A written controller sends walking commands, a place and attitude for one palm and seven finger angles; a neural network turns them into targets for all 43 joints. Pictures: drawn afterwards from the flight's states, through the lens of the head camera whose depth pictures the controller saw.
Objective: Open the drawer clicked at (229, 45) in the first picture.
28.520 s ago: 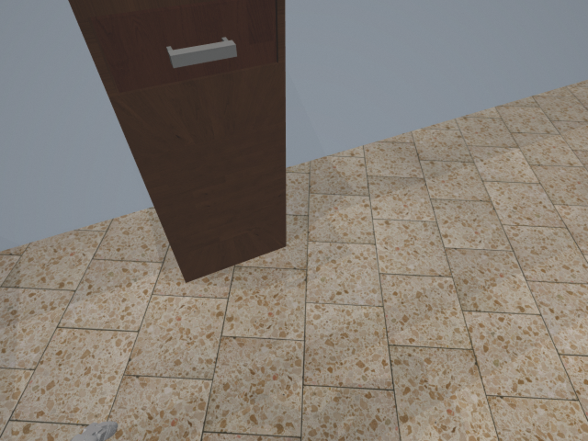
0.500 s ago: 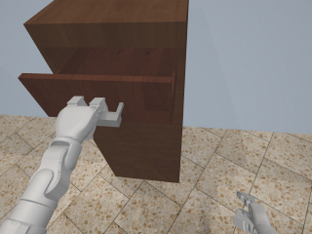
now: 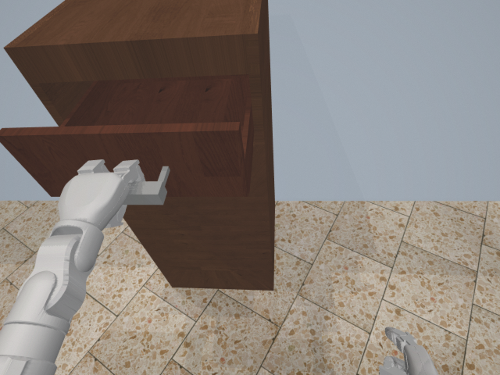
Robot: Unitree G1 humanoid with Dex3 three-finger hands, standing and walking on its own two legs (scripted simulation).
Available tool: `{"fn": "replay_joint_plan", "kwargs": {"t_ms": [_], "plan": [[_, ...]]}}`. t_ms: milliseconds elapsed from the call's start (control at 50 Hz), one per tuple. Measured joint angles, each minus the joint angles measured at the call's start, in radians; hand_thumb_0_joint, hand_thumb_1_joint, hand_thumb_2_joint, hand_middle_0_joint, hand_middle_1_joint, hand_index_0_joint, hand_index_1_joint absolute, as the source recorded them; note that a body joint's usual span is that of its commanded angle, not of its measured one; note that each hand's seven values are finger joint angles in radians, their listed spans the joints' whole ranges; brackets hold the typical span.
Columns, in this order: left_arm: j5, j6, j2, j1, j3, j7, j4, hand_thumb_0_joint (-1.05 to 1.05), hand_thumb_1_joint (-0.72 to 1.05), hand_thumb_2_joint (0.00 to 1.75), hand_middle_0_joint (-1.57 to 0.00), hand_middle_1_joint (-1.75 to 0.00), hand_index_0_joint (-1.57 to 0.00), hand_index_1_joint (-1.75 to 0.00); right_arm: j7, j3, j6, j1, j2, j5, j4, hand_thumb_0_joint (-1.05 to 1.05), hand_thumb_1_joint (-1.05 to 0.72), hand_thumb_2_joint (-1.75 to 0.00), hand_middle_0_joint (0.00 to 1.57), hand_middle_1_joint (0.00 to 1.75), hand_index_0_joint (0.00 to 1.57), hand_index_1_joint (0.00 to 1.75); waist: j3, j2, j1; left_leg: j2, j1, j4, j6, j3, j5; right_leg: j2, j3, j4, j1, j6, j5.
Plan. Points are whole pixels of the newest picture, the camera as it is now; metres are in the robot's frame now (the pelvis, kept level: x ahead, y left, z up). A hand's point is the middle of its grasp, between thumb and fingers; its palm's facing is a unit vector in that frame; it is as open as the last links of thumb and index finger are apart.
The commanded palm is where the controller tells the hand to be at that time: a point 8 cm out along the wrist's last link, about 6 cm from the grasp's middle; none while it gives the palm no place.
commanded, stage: pull the drawer open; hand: left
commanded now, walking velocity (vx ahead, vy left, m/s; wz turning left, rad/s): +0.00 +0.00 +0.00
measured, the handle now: (124, 182) +0.37 +0.24 +0.12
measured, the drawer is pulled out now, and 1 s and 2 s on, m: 0.15 0.30 0.30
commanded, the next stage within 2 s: open the thumb to release the handle in 1.08 s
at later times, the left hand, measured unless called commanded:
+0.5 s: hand (88, 278) +0.22 +0.24 +0.10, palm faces +0.06 -0.09 -0.99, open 5.8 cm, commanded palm +0.17 +0.25 +0.16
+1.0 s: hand (70, 316) +0.17 +0.24 +0.10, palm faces +0.02 -0.09 -1.00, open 5.9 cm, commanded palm +0.11 +0.25 +0.16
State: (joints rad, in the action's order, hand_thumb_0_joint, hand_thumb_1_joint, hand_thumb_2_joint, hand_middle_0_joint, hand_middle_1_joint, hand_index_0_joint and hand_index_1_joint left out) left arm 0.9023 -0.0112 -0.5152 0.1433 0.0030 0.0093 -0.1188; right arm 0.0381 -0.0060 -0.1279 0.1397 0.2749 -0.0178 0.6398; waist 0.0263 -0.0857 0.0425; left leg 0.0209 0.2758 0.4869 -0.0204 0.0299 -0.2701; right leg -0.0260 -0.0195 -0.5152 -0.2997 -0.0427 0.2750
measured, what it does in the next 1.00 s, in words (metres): stands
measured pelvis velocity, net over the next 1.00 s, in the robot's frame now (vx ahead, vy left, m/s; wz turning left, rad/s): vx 0.01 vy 0.01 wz -0.04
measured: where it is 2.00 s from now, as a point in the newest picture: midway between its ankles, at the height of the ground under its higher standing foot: outside the picture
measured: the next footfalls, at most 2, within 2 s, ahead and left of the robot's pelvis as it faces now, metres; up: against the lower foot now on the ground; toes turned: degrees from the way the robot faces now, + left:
none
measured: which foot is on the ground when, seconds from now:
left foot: down 0.00-1.00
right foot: down 0.00-1.00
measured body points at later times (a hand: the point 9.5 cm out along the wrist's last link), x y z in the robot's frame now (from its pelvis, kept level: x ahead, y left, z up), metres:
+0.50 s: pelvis +0.01 +0.01 +0.00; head +0.02 -0.03 +0.45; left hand +0.21 +0.25 +0.15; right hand +0.26 -0.18 -0.09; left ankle -0.01 +0.11 -0.74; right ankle -0.01 -0.09 -0.74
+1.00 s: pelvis +0.01 +0.01 +0.00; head +0.02 -0.03 +0.45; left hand +0.16 +0.24 +0.16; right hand +0.22 -0.22 -0.09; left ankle -0.01 +0.11 -0.74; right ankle -0.01 -0.09 -0.74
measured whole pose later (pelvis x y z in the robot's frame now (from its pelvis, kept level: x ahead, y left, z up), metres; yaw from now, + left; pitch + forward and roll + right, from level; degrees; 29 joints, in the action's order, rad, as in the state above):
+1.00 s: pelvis +0.01 +0.01 +0.00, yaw -2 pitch +2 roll -1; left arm 0.84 -0.08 -0.55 -0.75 0.07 0.19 0.59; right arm 0.00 0.04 -0.15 0.12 0.31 -0.02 0.52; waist 0.05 -0.10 0.08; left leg -0.01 0.25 0.54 -0.02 0.06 -0.33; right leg -0.05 0.01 -0.52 -0.26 -0.03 0.29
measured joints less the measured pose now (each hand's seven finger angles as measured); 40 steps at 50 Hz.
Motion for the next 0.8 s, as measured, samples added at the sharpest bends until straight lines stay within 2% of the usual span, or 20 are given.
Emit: {"fn": "replay_joint_plan", "kwargs": {"t_ms": [60,140,320,500,640,800], "plan": [[-0.012,-0.002,-0.001,-0.093,0.03,0.014,0.084,0.03,0.7,0.77,-0.28,-1.35,-0.42,-1.35,-0.008,-0.012,0.001,0.012,0.011,0.001,-0.009,0.01,-0.91,-0.9,0.2,0.3,0.2,0.3,0.002,0.0,-0.007,-0.001,-0.004,0.001,-0.002,0.012,-0.006,-0.002,0.012,-0.006,-0.003,0.002,0.004],[-0.025,-0.007,0.004,-0.224,0.049,0.04,0.209,0.04,0.7,0.77,-0.27,-1.35,-0.42,-1.35,-0.019,-0.021,0.006,0.014,0.02,0.002,-0.018,0.01,-0.91,-0.9,0.2,0.3,0.2,0.3,0.006,-0.001,-0.005,-0.001,-0.007,0.007,-0.005,0.021,-0.015,-0.002,0.022,-0.012,-0.002,0.006,0.011],[-0.025,-0.038,0.016,-0.446,0.015,0.087,0.424,0.04,0.69,0.78,-0.28,-1.35,-0.42,-1.35,-0.037,-0.003,0.017,-0.036,0.005,0.004,-0.037,0.01,-0.91,-0.9,0.2,0.3,0.2,0.3,0.019,-0.016,0.031,0.004,-0.013,0.018,-0.012,0.015,-0.03,0.003,0.016,-0.005,0.016,0.016,0.019],[-0.015,-0.06,0.018,-0.545,-0.02,0.094,0.519,0.05,0.67,0.78,-0.3,-1.35,-0.42,-1.35,-0.04,0.047,0.005,-0.097,-0.031,0.005,-0.062,0.01,-0.91,-0.9,0.2,0.3,0.2,0.3,0.021,-0.024,0.065,0.007,-0.034,0.014,-0.015,0.004,-0.033,0.007,0.006,0.012,0.047,0.021,0.019],[-0.028,-0.089,0.015,-0.648,-0.006,0.096,0.597,0.06,0.66,0.76,-0.3,-1.35,-0.42,-1.35,-0.05,0.077,-0.004,-0.091,-0.031,-0.001,-0.098,0.01,-0.91,-0.9,0.2,0.3,0.2,0.3,0.026,-0.026,0.058,-0.003,-0.046,0.014,-0.012,0.01,-0.039,-0.003,0.012,0.028,0.062,0.021,0.013],[-0.044,-0.089,-0.009,-0.785,0.027,0.13,0.682,0.06,0.66,0.75,-0.3,-1.35,-0.42,-1.35,-0.049,0.072,-0.016,-0.047,0.009,-0.003,-0.114,0.01,-0.91,-0.9,0.2,0.3,0.2,0.3,0.022,-0.018,0.052,-0.015,-0.042,0.029,-0.008,0.02,-0.05,-0.015,0.021,0.023,0.058,0.019,0.014]]}}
